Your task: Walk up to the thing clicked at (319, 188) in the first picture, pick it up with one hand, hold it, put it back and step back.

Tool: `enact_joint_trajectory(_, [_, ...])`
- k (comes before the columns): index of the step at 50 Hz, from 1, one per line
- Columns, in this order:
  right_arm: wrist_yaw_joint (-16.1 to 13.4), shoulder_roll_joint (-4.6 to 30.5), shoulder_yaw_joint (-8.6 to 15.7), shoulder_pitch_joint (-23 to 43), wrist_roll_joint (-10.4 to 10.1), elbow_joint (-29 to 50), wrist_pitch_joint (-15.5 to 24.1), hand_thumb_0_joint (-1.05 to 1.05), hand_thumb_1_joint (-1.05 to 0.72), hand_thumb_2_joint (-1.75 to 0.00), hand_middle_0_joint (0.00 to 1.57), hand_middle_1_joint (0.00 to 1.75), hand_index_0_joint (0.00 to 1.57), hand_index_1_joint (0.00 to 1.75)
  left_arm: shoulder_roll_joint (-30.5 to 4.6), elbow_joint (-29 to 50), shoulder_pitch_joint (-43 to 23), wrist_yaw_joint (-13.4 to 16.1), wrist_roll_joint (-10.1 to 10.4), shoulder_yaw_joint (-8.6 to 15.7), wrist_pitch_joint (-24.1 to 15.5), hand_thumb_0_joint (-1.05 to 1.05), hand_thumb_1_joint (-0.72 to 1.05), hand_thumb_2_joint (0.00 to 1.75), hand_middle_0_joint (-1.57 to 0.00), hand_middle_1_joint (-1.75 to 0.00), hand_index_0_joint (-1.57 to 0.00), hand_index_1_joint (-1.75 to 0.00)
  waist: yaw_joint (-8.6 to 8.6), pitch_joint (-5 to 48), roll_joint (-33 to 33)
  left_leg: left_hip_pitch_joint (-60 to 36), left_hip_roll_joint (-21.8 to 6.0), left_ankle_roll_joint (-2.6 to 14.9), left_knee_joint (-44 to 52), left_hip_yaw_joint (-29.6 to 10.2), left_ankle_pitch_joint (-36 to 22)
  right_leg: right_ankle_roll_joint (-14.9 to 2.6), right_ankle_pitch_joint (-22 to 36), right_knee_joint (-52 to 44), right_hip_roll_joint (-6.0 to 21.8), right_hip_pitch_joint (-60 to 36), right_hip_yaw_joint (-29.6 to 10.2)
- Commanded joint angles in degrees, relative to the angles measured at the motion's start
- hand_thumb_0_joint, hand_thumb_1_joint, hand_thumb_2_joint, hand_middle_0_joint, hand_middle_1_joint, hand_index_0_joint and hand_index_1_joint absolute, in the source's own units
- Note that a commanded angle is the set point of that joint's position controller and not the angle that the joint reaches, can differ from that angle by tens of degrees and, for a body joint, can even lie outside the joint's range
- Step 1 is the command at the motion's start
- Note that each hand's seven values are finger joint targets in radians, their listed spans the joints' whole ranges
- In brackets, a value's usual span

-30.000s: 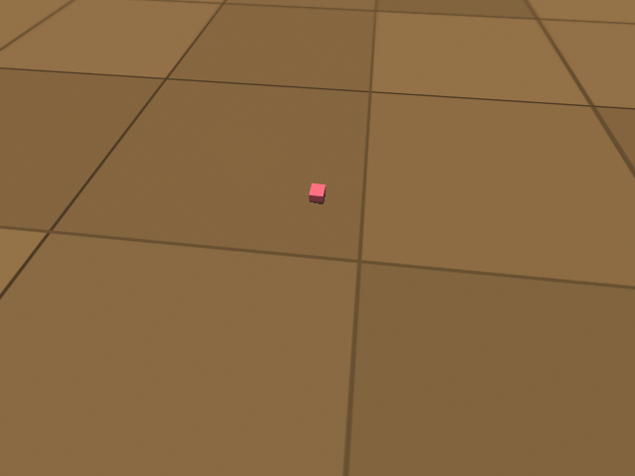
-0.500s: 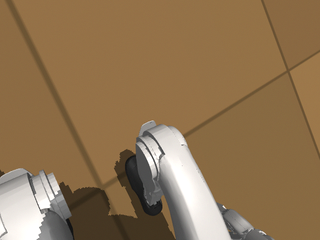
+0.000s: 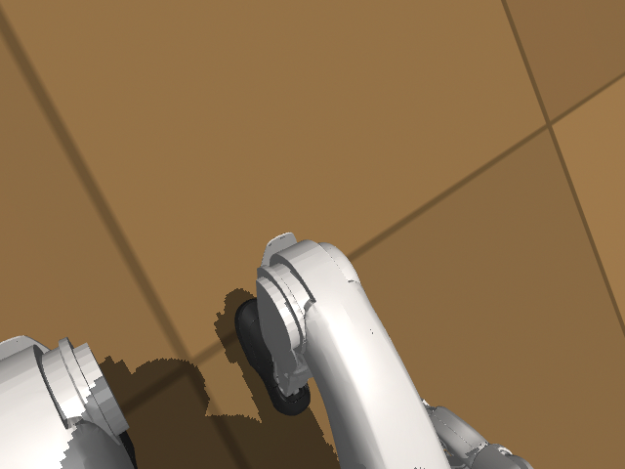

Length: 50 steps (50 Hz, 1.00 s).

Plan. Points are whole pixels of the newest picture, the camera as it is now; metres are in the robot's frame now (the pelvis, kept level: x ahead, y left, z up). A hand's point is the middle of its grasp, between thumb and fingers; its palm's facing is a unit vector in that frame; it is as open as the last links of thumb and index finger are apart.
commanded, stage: open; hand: left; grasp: from above
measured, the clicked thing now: out of the picture +0.47 +0.32 -0.28
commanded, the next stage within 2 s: withdraw in 0.90 s
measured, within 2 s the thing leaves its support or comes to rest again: neither
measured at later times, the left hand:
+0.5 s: hand out of the picture +0.45 +0.33 -0.25, palm faces -0.45 -0.12 -0.88, open 13.7 cm
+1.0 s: hand out of the picture +0.45 +0.33 -0.25, palm faces -0.47 -0.13 -0.87, open 14.2 cm
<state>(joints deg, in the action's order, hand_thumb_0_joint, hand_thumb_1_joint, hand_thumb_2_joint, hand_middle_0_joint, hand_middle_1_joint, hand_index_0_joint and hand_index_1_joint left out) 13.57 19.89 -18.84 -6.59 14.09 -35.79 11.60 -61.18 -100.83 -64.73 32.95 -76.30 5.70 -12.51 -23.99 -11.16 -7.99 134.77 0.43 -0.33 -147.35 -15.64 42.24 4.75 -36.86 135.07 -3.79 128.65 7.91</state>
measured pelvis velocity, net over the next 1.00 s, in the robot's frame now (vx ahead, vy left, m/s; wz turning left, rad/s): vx -0.01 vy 0.00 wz -0.01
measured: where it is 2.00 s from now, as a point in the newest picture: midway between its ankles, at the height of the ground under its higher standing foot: (208, 428)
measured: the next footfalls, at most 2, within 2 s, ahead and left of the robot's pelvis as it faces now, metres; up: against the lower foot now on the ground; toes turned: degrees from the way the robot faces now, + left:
none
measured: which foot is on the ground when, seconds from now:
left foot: down 0.00-1.00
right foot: down 0.00-1.00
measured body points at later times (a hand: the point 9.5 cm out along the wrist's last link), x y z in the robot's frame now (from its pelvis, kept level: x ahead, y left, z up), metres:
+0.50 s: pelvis +0.00 +0.00 +0.01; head +0.28 +0.14 +0.32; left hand +0.47 +0.33 -0.20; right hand +0.05 -0.25 -0.04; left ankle +0.06 +0.12 -0.27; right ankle +0.12 -0.13 -0.27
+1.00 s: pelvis -0.01 +0.00 +0.01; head +0.28 +0.14 +0.32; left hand +0.47 +0.33 -0.20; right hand +0.04 -0.24 -0.04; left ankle +0.06 +0.12 -0.27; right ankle +0.12 -0.13 -0.27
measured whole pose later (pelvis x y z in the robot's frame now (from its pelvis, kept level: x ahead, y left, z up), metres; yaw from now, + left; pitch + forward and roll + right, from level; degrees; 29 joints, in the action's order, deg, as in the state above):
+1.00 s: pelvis -0.01 +0.00 +0.01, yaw -1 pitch +28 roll -16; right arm 12.5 20.1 -20.5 -6.4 14.0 -34.3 11.1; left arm -62.6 -99.2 -64.0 32.7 -75.9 4.5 -13.9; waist -24.1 -12.4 -8.8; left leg 134.0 0.1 0.0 -145.8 -16.0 41.2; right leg 4.5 -35.6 132.9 -3.7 127.4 8.5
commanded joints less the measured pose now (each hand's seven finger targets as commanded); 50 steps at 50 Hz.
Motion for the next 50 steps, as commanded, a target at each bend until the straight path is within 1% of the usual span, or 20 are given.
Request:
enact_joint_trajectory(1, [-0.90,19.71,5.61,-11.34,-0.23,-0.72,-0.54,0.00,-0.90,-0.90,0.20,0.30,0.20,0.30,-11.79,6.41,-13.74,1.94,0.80,-0.44,-0.84,0.00,-0.14,0.67,-0.42,-0.67,-0.42,-0.66,-3.47,37.15,32.27,-29.69,-2.47,0.26,16.05,5.29,-16.39,-5.68,16.10,-9.47,-1.18,-20.86,8.36])
enact_joint_trajectory(4, [-1.24,19.71,5.33,-10.86,-0.35,-0.33,-0.99,0.00,-0.90,-0.90,0.20,0.30,0.20,0.30,-12.56,6.88,-13.99,2.46,0.72,-0.32,-1.72,0.00,-0.22,0.75,-0.36,-0.72,-0.36,-0.72,-3.52,37.05,31.39,-28.66,-2.48,0.42,16.29,5.27,-15.54,-5.66,15.53,-10.13,-1.38,-21.28,8.52])
enact_joint_trajectory(7, [-1.17,20.29,5.61,-10.62,-0.03,-0.46,-0.55,0.00,-0.90,-0.90,0.20,0.30,0.20,0.30,-11.61,5.71,-13.89,2.60,0.59,-1.28,-2.02,0.00,-0.30,0.82,-0.31,-0.77,-0.30,-0.78,-3.91,33.99,31.45,-27.76,-2.49,0.36,16.69,5.42,-12.33,-5.58,13.17,-10.06,-1.21,-19.16,8.63])
enact_joint_trajectory(8, [-1.16,19.27,5.06,-10.52,-0.14,-0.39,-0.40,0.00,-0.90,-0.90,0.20,0.30,0.20,0.30,-11.82,5.67,-13.49,2.57,0.53,-1.33,-1.93,0.00,-0.33,0.84,-0.28,-0.78,-0.27,-0.79,-3.86,34.11,30.70,-27.76,-2.51,0.56,16.40,5.68,-12.42,-5.42,13.39,-10.44,-1.38,-20.38,8.45])
enact_joint_trajectory(12, [-1.33,19.88,5.11,-10.22,-0.24,-0.65,-0.13,0.00,-0.90,-0.90,0.20,0.30,0.20,0.30,-12.76,6.43,-14.49,3.34,0.25,-0.90,-1.88,0.00,-0.40,0.90,-0.23,-0.82,-0.21,-0.84,-3.39,34.99,32.07,-29.55,-2.77,0.09,16.90,4.98,-13.26,-5.50,13.65,-10.01,-1.06,-18.92,8.65])
enact_joint_trajectory(15, [-1.38,20.14,5.25,-9.93,-0.24,-0.28,0.13,0.00,-0.90,-0.90,0.20,0.30,0.20,0.30,-12.12,5.68,-13.68,3.81,0.11,-2.01,-1.49,0.00,-0.45,0.94,-0.19,-0.87,-0.17,-0.89,-3.91,35.10,31.98,-29.12,-2.76,0.27,16.80,5.41,-13.25,-5.39,14.52,-10.24,-1.31,-20.59,8.30])
enact_joint_trajectory(17, [-1.44,20.52,5.65,-10.52,-0.07,-0.68,0.23,0.00,-0.90,-0.90,0.20,0.30,0.20,0.30,-12.90,6.54,-14.66,4.21,0.05,-1.19,-1.07,0.00,-0.49,0.97,-0.15,-0.90,-0.13,-0.91,-3.69,36.22,33.33,-30.12,-2.86,0.00,17.48,5.13,-13.94,-5.50,14.79,-10.25,-1.24,-20.28,8.49])
enact_joint_trajectory(23, [-1.39,20.72,5.74,-10.75,-0.32,-0.47,0.42,0.00,-0.90,-0.90,0.20,0.30,0.20,0.30,-13.02,6.22,-14.20,3.98,1.18,-0.97,0.17,0.00,-0.57,1.03,-0.08,-0.96,-0.06,-0.98,-4.11,36.40,32.53,-29.62,-2.90,0.28,17.34,5.56,-14.53,-5.42,15.69,-11.07,-1.33,-21.79,8.10])
enact_joint_trajectory(25, [-1.14,19.95,4.98,-11.11,-0.20,-1.33,0.51,0.00,-0.89,-0.90,0.20,0.30,0.20,0.30,-13.73,6.89,-14.51,3.64,1.44,0.04,0.26,0.00,-0.57,1.03,-0.07,-0.97,-0.06,-0.99,-3.94,36.39,33.62,-30.54,-3.19,-0.08,17.11,4.96,-15.84,-5.44,16.11,-10.59,-0.89,-20.57,8.48])
enact_joint_trajectory(27, [-1.09,19.95,4.84,-10.72,-0.43,-0.98,0.47,0.00,-0.90,-0.90,0.20,0.30,0.20,0.30,-12.61,6.14,-13.22,2.88,1.70,-0.86,0.31,0.00,-0.58,1.04,-0.07,-0.97,-0.05,-0.99,-4.28,35.21,33.42,-30.44,-3.20,-0.16,16.90,5.04,-16.25,-5.51,16.27,-10.54,-0.82,-20.55,8.39])
enact_joint_trajectory(28, [-1.23,19.88,4.77,-10.71,-0.45,-0.60,0.21,0.00,-0.89,-0.90,0.20,0.30,0.20,0.30,-13.13,6.39,-13.38,2.92,1.94,-0.78,0.24,0.00,-0.57,1.04,-0.07,-0.98,-0.05,-0.99,-4.28,36.50,32.79,-30.06,-3.09,0.08,17.37,5.20,-15.77,-5.41,16.36,-11.06,-1.20,-22.52,8.29])
enact_joint_trajectory(31, [-1.46,20.21,5.28,-10.67,-0.59,-0.15,-0.13,0.00,-0.89,-0.90,0.20,0.30,0.20,0.30,-13.37,6.81,-13.18,2.31,2.10,-0.64,0.31,0.00,-0.58,1.04,-0.07,-0.98,-0.05,-1.00,-3.54,36.42,32.80,-29.75,-2.92,0.12,17.51,5.37,-15.09,-5.67,15.50,-11.22,-1.19,-22.02,8.27])
enact_joint_trajectory(35, [-1.18,19.88,4.47,-11.49,-0.41,-0.56,-0.48,0.00,-0.89,-0.90,0.20,0.30,0.20,0.30,-13.03,8.78,-13.80,1.48,2.13,-0.51,-0.34,0.00,-0.56,1.03,-0.06,-0.98,-0.05,-0.99,-4.29,36.68,33.79,-31.49,-3.19,-0.33,16.76,4.69,-18.61,-5.71,17.50,-10.67,-0.79,-21.36,8.66])
enact_joint_trajectory(36, [-1.33,20.16,4.56,-11.40,-0.39,-0.71,-0.71,0.00,-0.89,-0.90,0.20,0.30,0.20,0.30,-13.64,8.53,-13.11,1.61,1.93,-0.22,-0.42,0.00,-0.57,1.03,-0.06,-0.97,-0.05,-0.99,-3.98,37.31,34.53,-32.31,-3.31,-0.51,17.08,4.64,-19.29,-5.82,17.87,-10.64,-0.89,-21.70,8.63])
enact_joint_trajectory(39, [-1.29,20.04,4.30,-10.95,-0.24,0.03,-0.93,0.00,-0.89,-0.90,0.20,0.30,0.20,0.30,-12.32,6.77,-12.45,1.11,1.66,-1.18,-0.89,0.00,-0.55,1.02,-0.06,-0.98,-0.05,-0.99,-4.29,34.15,32.69,-29.81,-3.04,-0.28,16.80,4.84,-16.72,-5.88,15.84,-10.99,-0.85,-20.60,8.74])
enact_joint_trajectory(42, [-1.55,19.94,4.24,-10.78,-0.25,0.25,-1.01,0.00,-0.89,-0.90,0.20,0.30,0.20,0.30,-13.02,6.61,-13.06,1.15,1.65,-1.30,-1.35,0.00,-0.54,1.01,-0.06,-0.98,-0.05,-0.99,-4.25,33.96,32.16,-29.43,-2.94,-0.07,17.60,4.86,-14.19,-5.74,14.24,-11.41,-1.04,-20.62,8.58])
enact_joint_trajectory(43, [-1.75,20.11,4.35,-10.66,-0.22,0.38,-1.12,0.00,-0.89,-0.90,0.20,0.30,0.20,0.30,-14.07,7.72,-12.84,1.55,1.63,-0.64,-1.49,0.00,-0.54,1.02,-0.06,-0.98,-0.05,-0.99,-3.63,35.37,32.36,-29.93,-3.07,-0.05,18.05,4.91,-14.05,-5.68,14.23,-11.77,-1.17,-21.34,8.62])
enact_joint_trajectory(45, [-1.88,20.25,4.45,-10.67,-0.15,0.72,-0.97,0.00,-0.89,-0.90,0.20,0.30,0.20,0.30,-13.79,7.45,-13.18,1.76,1.47,-1.38,-1.71,0.00,-0.54,1.01,-0.06,-0.99,-0.06,-1.00,-4.20,34.90,31.91,-29.10,-2.83,0.31,17.92,5.29,-12.41,-5.54,13.46,-11.96,-1.32,-21.75,8.41])
enact_joint_trajectory(48, [-1.96,20.83,4.82,-10.98,-0.15,0.13,-0.75,0.00,-0.89,-0.90,0.20,0.30,0.20,0.30,-14.21,8.64,-13.95,2.49,1.29,-1.17,-1.87,0.00,-0.53,1.01,-0.06,-0.99,-0.06,-1.00,-4.12,35.32,33.27,-29.87,-3.03,0.03,18.06,4.92,-13.23,-5.65,13.93,-11.49,-1.12,-20.93,8.52])
enact_joint_trajectory(50, [-1.70,20.39,4.21,-11.09,-0.11,-0.49,-0.62,0.00,-0.89,-0.90,0.20,0.30,0.20,0.30,-14.47,8.70,-14.05,2.70,0.79,-0.21,-1.86,0.00,-0.54,1.01,-0.06,-0.98,-0.05,-0.99,-3.97,35.96,34.62,-32.36,-3.62,-0.78,17.78,3.80,-16.17,-5.77,15.26,-10.37,-0.64,-18.99,9.02])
